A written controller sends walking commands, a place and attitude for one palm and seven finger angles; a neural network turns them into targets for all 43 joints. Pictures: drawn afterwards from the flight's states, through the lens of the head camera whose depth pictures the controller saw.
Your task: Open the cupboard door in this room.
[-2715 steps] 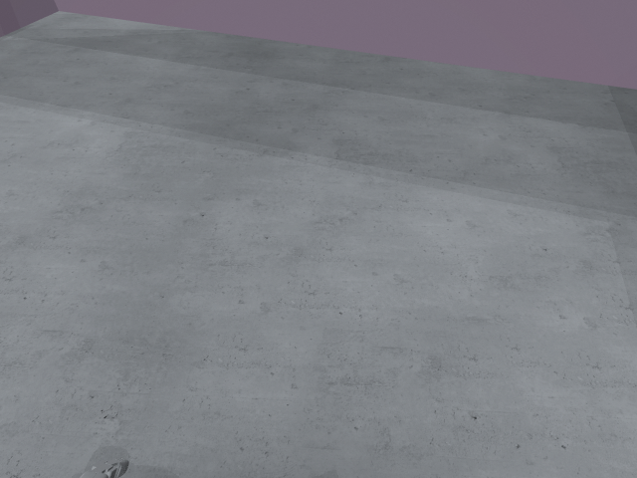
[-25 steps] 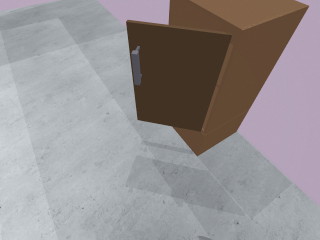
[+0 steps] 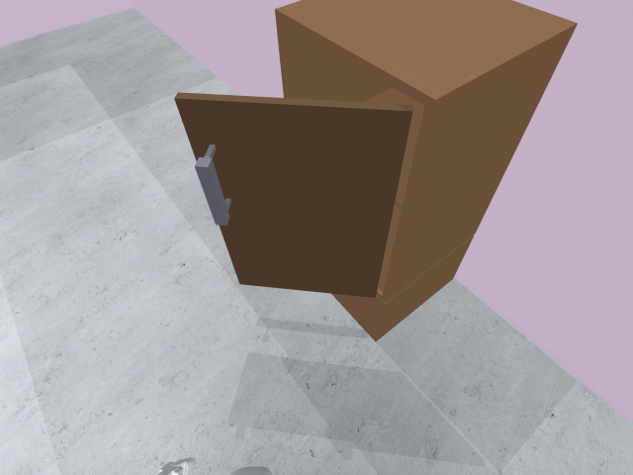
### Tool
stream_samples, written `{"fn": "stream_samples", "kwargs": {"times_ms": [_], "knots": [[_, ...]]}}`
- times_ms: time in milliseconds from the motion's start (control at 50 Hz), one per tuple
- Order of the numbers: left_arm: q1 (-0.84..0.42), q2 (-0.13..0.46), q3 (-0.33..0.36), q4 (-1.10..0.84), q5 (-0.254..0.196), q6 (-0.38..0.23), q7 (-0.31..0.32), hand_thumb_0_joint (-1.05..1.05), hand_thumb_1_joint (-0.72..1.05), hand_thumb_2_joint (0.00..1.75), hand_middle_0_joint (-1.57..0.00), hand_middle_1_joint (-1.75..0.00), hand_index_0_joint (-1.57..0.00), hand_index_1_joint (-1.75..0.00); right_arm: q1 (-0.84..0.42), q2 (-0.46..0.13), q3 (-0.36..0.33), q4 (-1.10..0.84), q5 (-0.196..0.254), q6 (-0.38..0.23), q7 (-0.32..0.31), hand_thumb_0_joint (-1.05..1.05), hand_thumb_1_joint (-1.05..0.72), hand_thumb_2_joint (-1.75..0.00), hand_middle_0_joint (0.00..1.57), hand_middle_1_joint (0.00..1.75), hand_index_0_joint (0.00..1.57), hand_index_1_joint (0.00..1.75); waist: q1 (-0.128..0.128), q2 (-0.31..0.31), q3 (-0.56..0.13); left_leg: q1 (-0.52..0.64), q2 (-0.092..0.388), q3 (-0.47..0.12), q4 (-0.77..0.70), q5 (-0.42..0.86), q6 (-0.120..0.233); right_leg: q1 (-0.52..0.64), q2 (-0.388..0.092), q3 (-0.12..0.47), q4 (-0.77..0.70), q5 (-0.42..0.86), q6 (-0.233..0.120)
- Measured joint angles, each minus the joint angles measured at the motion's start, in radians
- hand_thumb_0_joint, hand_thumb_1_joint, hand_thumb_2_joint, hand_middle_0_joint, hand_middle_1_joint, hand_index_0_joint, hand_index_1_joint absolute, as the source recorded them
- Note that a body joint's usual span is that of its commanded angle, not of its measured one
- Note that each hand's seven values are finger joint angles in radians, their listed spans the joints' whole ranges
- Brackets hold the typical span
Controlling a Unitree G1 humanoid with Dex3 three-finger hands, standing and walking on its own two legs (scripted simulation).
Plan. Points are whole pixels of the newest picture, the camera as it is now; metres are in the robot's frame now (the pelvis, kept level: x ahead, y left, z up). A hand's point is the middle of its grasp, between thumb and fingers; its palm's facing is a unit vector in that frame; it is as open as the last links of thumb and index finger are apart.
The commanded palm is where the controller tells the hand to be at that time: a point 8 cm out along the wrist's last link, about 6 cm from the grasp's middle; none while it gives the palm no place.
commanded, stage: come to a stop and stand still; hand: left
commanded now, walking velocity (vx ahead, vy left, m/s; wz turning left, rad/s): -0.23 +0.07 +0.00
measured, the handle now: (217, 186) +0.61 +0.22 -0.05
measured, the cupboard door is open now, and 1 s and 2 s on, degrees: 45 45 45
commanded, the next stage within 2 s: look again from close up in 0.82 s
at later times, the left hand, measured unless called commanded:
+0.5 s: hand out of the picture +0.02 +0.21 -0.18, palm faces +0.01 -0.97 -0.26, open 7.4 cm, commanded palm none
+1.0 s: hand out of the picture +0.04 +0.19 -0.18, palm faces -0.02 -0.97 -0.22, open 7.4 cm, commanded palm none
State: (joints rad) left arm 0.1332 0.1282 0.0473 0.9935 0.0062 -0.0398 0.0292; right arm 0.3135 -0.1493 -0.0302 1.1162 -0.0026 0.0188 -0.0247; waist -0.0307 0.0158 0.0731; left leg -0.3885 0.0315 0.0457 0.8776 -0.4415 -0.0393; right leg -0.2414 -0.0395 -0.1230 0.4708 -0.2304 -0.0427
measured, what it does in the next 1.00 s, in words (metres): steps on the spot: left foot, then right foot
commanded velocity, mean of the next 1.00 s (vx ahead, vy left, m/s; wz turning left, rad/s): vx -0.04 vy -0.02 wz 0.00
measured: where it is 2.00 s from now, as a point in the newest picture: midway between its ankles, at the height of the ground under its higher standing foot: outside the picture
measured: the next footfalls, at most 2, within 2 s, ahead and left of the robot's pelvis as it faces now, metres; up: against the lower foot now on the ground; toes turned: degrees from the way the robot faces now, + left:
left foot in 0.16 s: +0.10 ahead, +0.13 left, +0.00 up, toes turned +1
right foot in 0.48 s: +0.01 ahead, -0.11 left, +0.00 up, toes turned -3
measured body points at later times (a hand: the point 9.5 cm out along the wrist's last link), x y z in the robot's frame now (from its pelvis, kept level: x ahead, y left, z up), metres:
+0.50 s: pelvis +0.00 +0.01 -0.02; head +0.03 +0.01 +0.43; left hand +0.02 +0.26 -0.16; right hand +0.10 -0.22 -0.16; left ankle +0.07 +0.13 -0.74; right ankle -0.03 -0.11 -0.75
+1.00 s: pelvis +0.01 +0.00 -0.01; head +0.02 +0.00 +0.44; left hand +0.04 +0.24 -0.16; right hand -0.02 -0.22 -0.17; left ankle +0.06 +0.13 -0.74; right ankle -0.03 -0.11 -0.74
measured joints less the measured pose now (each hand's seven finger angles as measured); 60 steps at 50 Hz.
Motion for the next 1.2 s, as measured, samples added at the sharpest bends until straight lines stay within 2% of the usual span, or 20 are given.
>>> {"fn": "stream_samples", "kwargs": {"times_ms": [100, 140, 160, 180, 220, 280, 320, 400, 440, 460, 480, 500, 560, 620, 700, 860, 1020, 1200], "knots": [[0.02, 0.035, 0.008, 0.017, 0.016, 0.035, 0.002, -0.03, 0.95, 0.9, -0.2, -0.3, -0.2, -0.3, -0.091, -0.009, -0.014, -0.057, -0.003, 0.018, 0.002, 0.0, -0.92, -0.89, 0.19, 0.3, 0.19, 0.3, 0.026, -0.015, -0.001, -0.007, -0.005, -0.003, -0.155, 0.078, -0.012, 0.018, -0.008, -0.001, 0.011, -0.024, 0.015], [0.037, 0.046, 0.011, 0.024, 0.016, 0.048, 0.003, -0.02, 0.94, 0.9, -0.2, -0.3, -0.2, -0.3, -0.116, -0.021, -0.02, -0.078, -0.006, 0.017, 0.003, 0.0, -0.92, -0.89, 0.19, 0.3, 0.19, 0.3, 0.033, -0.019, -0.002, 0.031, -0.01, 0.007, -0.257, 0.166, -0.009, 0.014, -0.014, 0.0, 0.054, -0.053, 0.028], [0.049, 0.049, 0.012, 0.025, 0.015, 0.056, 0.002, -0.02, 0.93, 0.9, -0.2, -0.3, -0.2, -0.3, -0.121, -0.032, -0.022, -0.09, -0.008, 0.013, 0.005, 0.0, -0.92, -0.89, 0.2, 0.3, 0.2, 0.3, 0.036, -0.01, -0.008, 0.053, -0.002, 0.005, -0.308, 0.257, 0.006, 0.005, -0.008, -0.003, 0.085, -0.073, 0.035], [0.059, 0.054, 0.013, 0.025, 0.013, 0.064, 0.003, -0.02, 0.93, 0.9, -0.2, -0.3, -0.2, -0.3, -0.127, -0.039, -0.024, -0.1, -0.011, 0.009, 0.004, 0.0, -0.92, -0.89, 0.2, 0.3, 0.2, 0.3, 0.037, -0.008, -0.014, 0.056, -0.001, 0.004, -0.312, 0.245, 0.039, -0.008, -0.008, -0.005, 0.119, -0.095, 0.042], [0.066, 0.074, 0.015, 0.024, 0.01, 0.083, 0.008, -0.01, 0.92, 0.9, -0.2, -0.3, -0.2, -0.3, -0.149, -0.033, -0.02, -0.116, -0.018, 0.007, -0.001, 0.0, -0.92, -0.89, 0.19, 0.3, 0.19, 0.3, 0.047, -0.039, -0.009, 0.044, -0.015, 0.017, -0.28, 0.202, 0.068, -0.055, -0.009, 0.035, 0.242, -0.229, 0.042], [0.072, 0.086, 0.018, 0.027, 0.01, 0.099, 0.005, -0.01, 0.92, 0.9, -0.2, -0.3, -0.2, -0.29, -0.173, -0.031, -0.008, -0.142, -0.024, 0.003, -0.013, 0.0, -0.92, -0.89, 0.2, 0.3, 0.2, 0.3, 0.053, -0.048, -0.004, 0.041, -0.017, 0.021, -0.299, 0.21, 0.071, -0.129, 0.022, 0.096, 0.459, -0.31, 0.042], [0.079, 0.087, 0.019, 0.029, 0.009, 0.102, 0.0, 0.0, 0.91, 0.9, -0.19, -0.3, -0.2, -0.29, -0.188, -0.031, -0.003, -0.15, -0.024, 0.003, -0.017, 0.0, -0.92, -0.89, 0.2, 0.3, 0.2, 0.3, 0.057, -0.046, -0.003, 0.044, -0.016, 0.022, -0.327, 0.232, 0.071, -0.145, 0.029, 0.111, 0.512, -0.302, 0.047], [0.098, 0.078, 0.011, 0.031, 0.011, 0.103, -0.009, 0.0, 0.91, 0.9, -0.19, -0.3, -0.19, -0.29, -0.207, -0.031, 0.001, -0.153, -0.022, 0.002, -0.014, 0.0, -0.91, -0.89, 0.2, 0.3, 0.2, 0.3, 0.058, -0.03, -0.008, 0.046, -0.008, 0.025, -0.371, 0.265, 0.066, -0.099, 0.019, 0.101, 0.405, -0.29, 0.052], [0.106, 0.07, 0.004, 0.034, 0.011, 0.098, -0.012, 0.0, 0.91, 0.9, -0.19, -0.3, -0.19, -0.29, -0.206, -0.032, 0.0, -0.148, -0.02, 0.001, -0.01, 0.0, -0.91, -0.89, 0.2, 0.3, 0.2, 0.3, 0.054, -0.018, -0.013, 0.041, -0.004, 0.023, -0.377, 0.275, 0.058, -0.049, 0.014, 0.092, 0.286, -0.254, 0.049], [0.117, 0.066, -0.005, 0.028, 0.013, 0.089, -0.007, 0.0, 0.91, 0.9, -0.19, -0.3, -0.19, -0.29, -0.202, -0.034, -0.001, -0.151, -0.014, 0.003, -0.007, 0.0, -0.91, -0.89, 0.2, 0.3, 0.2, 0.3, 0.06, -0.015, -0.019, 0.029, 0.0, 0.028, -0.362, 0.273, 0.052, -0.019, 0.014, 0.098, 0.19, -0.19, 0.045], [0.138, 0.068, -0.013, 0.011, 0.018, 0.077, 0.0, 0.0, 0.91, 0.9, -0.19, -0.3, -0.19, -0.29, -0.195, -0.032, -0.003, -0.163, -0.009, 0.007, 0.001, 0.0, -0.91, -0.89, 0.2, 0.3, 0.2, 0.3, 0.066, -0.027, -0.031, 0.001, -0.002, 0.042, -0.324, 0.251, 0.047, -0.004, 0.005, 0.124, 0.1, -0.132, 0.036], [0.146, 0.057, -0.02, 0.007, 0.023, 0.067, 0.006, 0.0, 0.91, 0.9, -0.19, -0.3, -0.19, -0.29, -0.192, -0.04, -0.007, -0.174, -0.009, 0.01, 0.009, 0.0, -0.91, -0.89, 0.2, 0.3, 0.2, 0.3, 0.064, -0.007, -0.027, -0.026, 0.009, 0.033, -0.269, 0.207, 0.042, -0.015, 0.019, 0.127, 0.107, -0.115, 0.035], [0.17, 0.021, -0.04, -0.002, 0.027, 0.05, 0.005, 0.0, 0.91, 0.9, -0.19, -0.3, -0.2, -0.29, -0.153, -0.061, -0.017, -0.196, -0.012, 0.014, 0.023, 0.0, -0.91, -0.89, 0.2, 0.3, 0.2, 0.3, 0.034, 0.054, -0.019, -0.039, 0.014, -0.017, -0.19, 0.129, 0.047, -0.007, 0.049, 0.098, 0.151, -0.136, 0.04], [0.185, 0.017, -0.04, -0.012, 0.024, 0.048, 0.01, 0.0, 0.9, 0.9, -0.2, -0.3, -0.2, -0.29, -0.096, -0.048, -0.01, -0.186, -0.011, 0.005, 0.021, 0.0, -0.91, -0.89, 0.2, 0.3, 0.2, 0.3, 0.023, 0.032, -0.029, 0.002, -0.001, -0.019, -0.221, 0.219, 0.048, 0.01, 0.038, 0.098, 0.187, -0.166, 0.043], [0.174, 0.011, -0.041, -0.022, 0.022, 0.06, 0.008, 0.0, 0.9, 0.9, -0.2, -0.3, -0.2, -0.3, -0.036, -0.037, -0.001, -0.16, -0.017, 0.009, 0.016, 0.0, -0.92, -0.89, 0.2, 0.3, 0.2, 0.3, 0.017, 0.031, -0.053, 0.01, -0.004, -0.023, -0.234, 0.205, 0.046, 0.018, 0.036, 0.093, 0.175, -0.162, 0.041], [0.173, 0.04, -0.04, -0.015, 0.018, 0.052, 0.0, 0.0, 0.91, 0.9, -0.2, -0.3, -0.2, -0.3, 0.025, -0.021, 0.013, -0.106, -0.02, 0.003, 0.017, 0.0, -0.92, -0.89, 0.2, 0.3, 0.2, 0.3, 0.002, 0.007, -0.068, 0.019, -0.004, -0.016, -0.297, 0.239, 0.037, 0.013, 0.037, 0.1, 0.133, -0.139, 0.033], [0.158, 0.051, -0.039, 0.021, 0.013, 0.042, -0.002, 0.0, 0.91, 0.9, -0.2, -0.3, -0.2, -0.29, 0.032, -0.011, 0.027, -0.055, -0.014, -0.018, 0.011, 0.0, -0.91, -0.89, 0.2, 0.3, 0.2, 0.3, 0.008, -0.01, -0.053, 0.045, -0.003, -0.011, -0.337, 0.243, 0.036, 0.043, 0.038, 0.104, 0.08, -0.123, 0.036], [0.15, 0.044, -0.044, 0.064, 0.015, 0.036, -0.003, 0.0, 0.9, 0.9, -0.2, -0.3, -0.2, -0.29, -0.04, -0.014, 0.03, -0.035, -0.008, -0.032, 0.005, 0.0, -0.91, -0.89, 0.2, 0.3, 0.2, 0.3, 0.023, -0.022, -0.046, 0.077, -0.006, -0.003, -0.359, 0.234, 0.039, 0.078, 0.034, 0.112, 0.045, -0.122, 0.041]]}}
